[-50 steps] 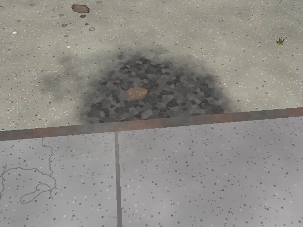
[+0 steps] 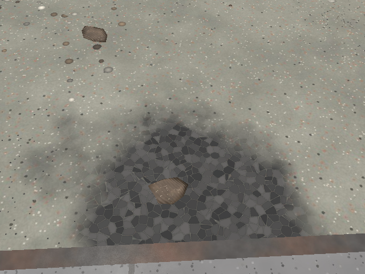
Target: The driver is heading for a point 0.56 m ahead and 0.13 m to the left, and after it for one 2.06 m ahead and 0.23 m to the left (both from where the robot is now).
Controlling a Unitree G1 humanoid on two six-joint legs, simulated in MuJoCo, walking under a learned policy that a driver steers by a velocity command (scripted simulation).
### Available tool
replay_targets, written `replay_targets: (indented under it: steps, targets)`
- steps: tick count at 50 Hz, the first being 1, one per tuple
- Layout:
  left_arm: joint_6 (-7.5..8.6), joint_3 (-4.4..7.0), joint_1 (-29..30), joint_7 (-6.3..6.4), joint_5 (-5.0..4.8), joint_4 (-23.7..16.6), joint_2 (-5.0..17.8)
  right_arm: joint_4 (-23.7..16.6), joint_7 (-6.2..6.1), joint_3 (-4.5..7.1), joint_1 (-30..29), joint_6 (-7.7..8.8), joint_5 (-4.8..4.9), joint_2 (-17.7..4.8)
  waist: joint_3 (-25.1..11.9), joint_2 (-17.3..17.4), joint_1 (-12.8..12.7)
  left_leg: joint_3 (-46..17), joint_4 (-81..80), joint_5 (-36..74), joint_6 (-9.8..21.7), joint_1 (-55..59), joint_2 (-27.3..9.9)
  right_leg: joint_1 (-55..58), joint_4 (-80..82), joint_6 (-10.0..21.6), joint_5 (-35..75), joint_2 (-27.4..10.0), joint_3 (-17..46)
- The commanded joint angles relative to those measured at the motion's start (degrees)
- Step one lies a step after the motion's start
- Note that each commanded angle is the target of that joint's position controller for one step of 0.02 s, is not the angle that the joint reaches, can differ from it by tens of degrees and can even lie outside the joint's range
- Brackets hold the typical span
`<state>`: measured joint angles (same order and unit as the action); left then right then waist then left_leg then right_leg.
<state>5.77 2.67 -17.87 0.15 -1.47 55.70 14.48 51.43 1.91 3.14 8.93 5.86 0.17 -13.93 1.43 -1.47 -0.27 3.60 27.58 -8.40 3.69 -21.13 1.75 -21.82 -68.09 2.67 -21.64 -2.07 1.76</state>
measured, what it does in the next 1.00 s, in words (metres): walks ahead, turning left: right foot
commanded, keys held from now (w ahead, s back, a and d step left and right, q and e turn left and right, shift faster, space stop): w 0.40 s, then w+q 0.58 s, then w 0.02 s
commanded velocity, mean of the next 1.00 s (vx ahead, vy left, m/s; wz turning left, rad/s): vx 0.50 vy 0.00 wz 0.23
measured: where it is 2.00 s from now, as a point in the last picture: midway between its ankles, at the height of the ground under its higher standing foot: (142, 133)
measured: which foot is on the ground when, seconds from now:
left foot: down 0.00-0.46, up 0.48-1.00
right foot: up 0.00-0.42, down 0.44-1.00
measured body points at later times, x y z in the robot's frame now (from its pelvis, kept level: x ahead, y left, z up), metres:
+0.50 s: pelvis +0.27 -0.05 -0.01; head +0.31 -0.06 +0.44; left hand +0.46 +0.19 -0.11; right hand +0.24 -0.32 -0.16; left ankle +0.09 +0.08 -0.68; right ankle +0.37 -0.15 -0.73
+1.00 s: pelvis +0.53 -0.01 -0.02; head +0.56 +0.01 +0.43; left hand +0.46 +0.26 -0.16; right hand +0.78 -0.19 -0.12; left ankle +0.63 +0.11 -0.73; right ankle +0.38 -0.15 -0.73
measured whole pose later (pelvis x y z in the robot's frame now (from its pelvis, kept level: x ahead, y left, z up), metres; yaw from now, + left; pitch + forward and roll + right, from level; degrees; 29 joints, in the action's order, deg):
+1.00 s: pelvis +0.53 -0.01 -0.02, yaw +16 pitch +2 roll -2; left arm 3.2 4.6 -18.9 1.7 -0.8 56.4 14.3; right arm 45.9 3.3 4.2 2.9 1.9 1.5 -12.9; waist 2.1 0.6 -2.4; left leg 4.7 35.7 -7.6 7.3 -30.9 -1.7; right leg 6.4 -21.7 -2.8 -26.4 -3.3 -17.9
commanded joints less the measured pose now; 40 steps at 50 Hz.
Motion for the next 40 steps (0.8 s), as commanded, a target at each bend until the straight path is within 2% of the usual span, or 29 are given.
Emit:
replay_targets:
  steps: [1,3,5,7,11,16,19,20,21,22,23,24,25,26,27,28,29,30,31,33,36,40]
  targets:
    - [0.01,1.64,-0.7,0.57,0.37,-3.7,4.3,-1.2,0.21,0.63,2.5,0.76,-0.78,-4.1,-4.5,5.8,-0.3,-18.4,-17.0,5.6,9.6,12.8,-15.1,-12.0,0.6,0.5,6.0,-6.3,2.7]
    - [-1.04,1.63,-0.6,0.74,0.52,-3.9,3.0,0.0,-0.12,0.96,4.3,1.01,-0.5,-5.5,-2.8,5.4,-1.0,-15.3,-19.3,8.0,10.4,10.2,-14.5,-12.3,4.0,-0.2,7.8,-6.9,2.0]
    - [-1.41,1.87,3.7,0.91,0.97,-5.5,3.4,0.8,-0.9,1.36,6.1,0.95,-0.47,-7.2,-0.9,4.4,-0.4,-13.6,-20.7,9.7,10.6,10.8,-14.7,-16.5,9.4,-1.4,12.7,-7.2,1.7]
    - [-1.34,1.94,7.8,0.78,1.23,-6.8,3.3,1.5,-1.57,1.34,8.0,0.54,-0.32,-7.5,-0.1,4.1,0.6,-12.0,-21.2,10.5,9.9,12.6,-14.2,-19.3,15.7,-2.1,18.6,-7.1,1.5]
    - [-0.88,1.4,15.3,0.01,0.91,-8.7,2.1,2.8,-2.13,1.23,11.3,0.08,0.24,-7.9,1.4,4.6,2.9,-8.1,-21.5,9.9,7.8,14.4,-12.4,-17.6,28.3,-2.1,27.6,-5.0,-0.6]
    - [-0.3,0.77,23.1,-1.52,0.26,-11.5,2.1,5.3,-2.32,1.52,15.9,-0.98,0.63,-8.5,3.8,4.7,5.3,-8.0,-18.6,10.1,7.7,22.6,-15.3,-18.9,36.0,-1.3,24.7,-3.3,-1.5]
    - [0.3,1.04,22.4,-2.44,0.12,-12.3,3.5,5.8,-2.65,2.07,15.3,-1.73,0.87,-9.4,3.0,6.0,3.4,-8.4,-14.4,16.8,6.5,26.3,-17.3,-15.2,38.7,0.9,18.8,-2.1,-2.1]
    - [0.45,1.57,19.4,-2.48,0.17,-11.6,4.7,5.6,-2.7,2.24,14.1,-1.92,0.91,-10.0,1.1,6.7,1.5,-7.9,-11.2,24.6,5.8,26.3,-17.0,-9.9,39.4,1.8,17.3,-0.6,-3.3]
    - [0.58,2.61,13.1,-2.26,0.44,-9.8,6.3,5.3,-2.66,2.11,12.9,-2.17,1.03,-9.7,-2.5,6.6,-2.1,-6.7,-3.9,33.2,4.8,24.4,-15.0,0.0,40.8,3.0,17.7,1.4,-4.7]
    - [0.67,4.13,2.4,-1.75,0.75,-6.8,9.5,4.6,-2.55,1.39,12.2,-2.24,0.68,-8.0,-9.3,5.1,-6.5,-5.0,8.5,32.0,3.0,17.2,-11.6,16.2,39.6,5.1,19.4,-0.3,-2.6]
    - [0.6,5.56,-6.9,-1.18,2.08,-5.3,15.4,3.2,-2.2,-0.18,16.3,-1.6,0.01,-3.0,-19.3,-5.3,-6.9,-1.6,31.2,10.5,-0.6,-4.0,-4.5,40.4,39.5,11.8,16.8,-15.7,17.6]
    - [0.29,4.83,-8.5,-1.29,1.55,-4.6,13.4,4.1,-1.94,-1.09,18.7,-0.34,0.92,-0.5,-25.7,-14.2,-6.4,-7.6,44.6,-24.0,-1.6,-16.2,1.6,47.4,48.5,16.4,9.8,-23.4,38.0]
    - [0.39,3.51,-5.1,-1.2,1.27,-5.1,9.3,3.5,-1.88,0.8,14.3,0.44,2.58,-7.1,-18.4,-8.9,-6.7,-12.2,49.8,-22.5,-0.6,-21.1,-2.0,40.9,50.0,13.2,6.0,-21.3,32.5]
    - [0.44,2.79,-0.2,-1.01,1.27,-6.1,7.1,2.0,-2.03,1.15,9.9,0.61,3.14,-8.2,-11.6,-6.3,-5.2,-10.4,49.1,-17.4,0.1,-22.1,-5.1,32.3,51.3,10.6,7.6,-19.5,23.5]
    - [0.66,2.16,4.0,-1.22,1.49,-6.4,5.3,1.8,-2.43,1.32,7.9,0.25,2.65,-7.3,-7.0,-2.7,-3.3,-9.5,45.6,-12.7,0.0,-19.6,-7.4,23.6,54.0,9.1,10.3,-17.1,17.1]
    - [1.03,1.7,6.6,-1.33,1.87,-6.4,3.5,2.0,-2.77,1.88,8.2,-0.64,2.03,-6.6,-4.4,-3.2,-1.3,-9.8,42.4,-9.5,0.1,-16.6,-9.2,18.0,56.5,7.7,11.6,-14.9,12.1]
    - [1.18,1.66,7.6,-1.43,2.28,-6.0,3.2,2.5,-2.73,1.86,9.9,-1.59,1.99,-5.0,-3.3,-4.6,0.1,-9.9,41.1,-7.8,0.0,-13.2,-10.0,14.1,58.3,7.5,13.1,-13.9,8.9]
    - [1.35,1.74,7.5,-1.41,2.33,-5.5,3.0,2.9,-2.69,1.79,11.1,-2.36,2.05,-3.4,-2.5,-4.3,0.8,-9.8,40.3,-6.9,-0.1,-12.0,-10.2,12.1,59.4,7.5,15.1,-13.2,6.1]
    - [1.53,1.93,7.0,-1.24,2.38,-4.9,3.5,2.7,-2.74,1.88,10.9,-2.93,2.07,-2.8,-1.6,-3.8,1.2,-9.8,39.6,-5.4,-0.3,-12.7,-10.2,11.2,60.3,7.6,17.4,-12.9,3.5]
    - [1.64,2.34,6.1,-0.58,2.65,-4.2,4.9,1.5,-2.89,2.29,8.3,-3.62,1.85,-3.2,0.0,-2.5,1.3,-10.7,36.6,-0.9,-0.8,-16.7,-10.0,11.7,61.2,7.7,21.0,-12.9,-0.2]
    - [1.32,2.6,4.4,0.4,2.78,-3.3,5.7,-0.3,-2.31,2.55,4.1,-3.49,1.23,-3.1,1.0,-1.7,0.7,-11.0,28.6,7.1,-1.5,-20.4,-9.3,14.4,61.7,7.1,23.7,-12.7,-4.5]
    - [0.73,2.84,2.3,1.31,2.22,-2.8,7.0,-3.1,-0.85,1.86,-3.4,-3.23,0.86,-2.0,3.2,-0.8,-1.6,-6.2,17.7,13.1,-1.3,-20.0,-8.7,17.3,62.3,6.0,24.7,-12.6,-9.8]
